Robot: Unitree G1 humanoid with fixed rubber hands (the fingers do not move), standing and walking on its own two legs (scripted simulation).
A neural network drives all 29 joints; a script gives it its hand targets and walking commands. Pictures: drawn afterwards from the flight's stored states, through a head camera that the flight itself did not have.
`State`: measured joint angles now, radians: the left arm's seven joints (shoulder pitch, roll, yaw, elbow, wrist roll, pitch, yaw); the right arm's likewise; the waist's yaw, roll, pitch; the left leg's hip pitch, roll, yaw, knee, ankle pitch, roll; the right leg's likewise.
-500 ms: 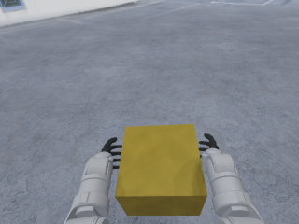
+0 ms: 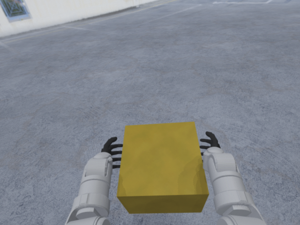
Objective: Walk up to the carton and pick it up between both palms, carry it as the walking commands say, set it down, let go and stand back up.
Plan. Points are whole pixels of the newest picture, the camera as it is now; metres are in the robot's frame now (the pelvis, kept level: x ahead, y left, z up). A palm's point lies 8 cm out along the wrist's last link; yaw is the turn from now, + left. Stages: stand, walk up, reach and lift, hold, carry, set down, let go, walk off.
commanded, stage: hold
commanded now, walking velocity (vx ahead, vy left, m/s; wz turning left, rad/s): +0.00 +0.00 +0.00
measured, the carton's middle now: (161, 167) +0.33 -0.01 -0.02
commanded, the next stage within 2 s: carry in 0.56 s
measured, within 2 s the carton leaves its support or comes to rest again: neither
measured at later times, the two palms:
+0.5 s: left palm (108, 163) +0.30 +0.14 +0.06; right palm (217, 160) +0.29 -0.17 +0.05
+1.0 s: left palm (137, 143) +0.33 +0.05 +0.10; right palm (251, 144) +0.29 -0.25 +0.11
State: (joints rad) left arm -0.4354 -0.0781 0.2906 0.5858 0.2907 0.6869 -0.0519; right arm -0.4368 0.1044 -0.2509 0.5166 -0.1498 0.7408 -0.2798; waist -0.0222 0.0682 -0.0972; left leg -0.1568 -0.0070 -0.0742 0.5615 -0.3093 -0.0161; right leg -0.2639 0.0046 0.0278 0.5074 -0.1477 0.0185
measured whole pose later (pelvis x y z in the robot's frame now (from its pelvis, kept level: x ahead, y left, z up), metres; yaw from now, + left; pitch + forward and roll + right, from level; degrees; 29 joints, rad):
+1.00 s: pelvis +0.01 -0.05 -0.01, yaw -3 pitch +6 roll +0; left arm -0.37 -0.18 0.16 -0.12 0.13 1.12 0.16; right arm -0.32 0.17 -0.22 -0.25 -0.15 1.13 -0.28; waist -0.02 0.02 -0.13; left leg -0.41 0.09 -0.03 0.68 -0.43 -0.07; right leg -0.41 0.02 -0.06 0.61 -0.29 -0.04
